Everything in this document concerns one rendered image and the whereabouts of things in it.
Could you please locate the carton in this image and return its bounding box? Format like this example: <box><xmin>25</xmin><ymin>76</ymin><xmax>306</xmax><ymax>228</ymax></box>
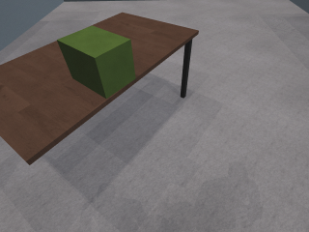
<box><xmin>57</xmin><ymin>25</ymin><xmax>136</xmax><ymax>99</ymax></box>

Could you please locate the table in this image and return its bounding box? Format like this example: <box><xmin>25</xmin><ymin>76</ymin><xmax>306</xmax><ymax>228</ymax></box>
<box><xmin>0</xmin><ymin>12</ymin><xmax>199</xmax><ymax>165</ymax></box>

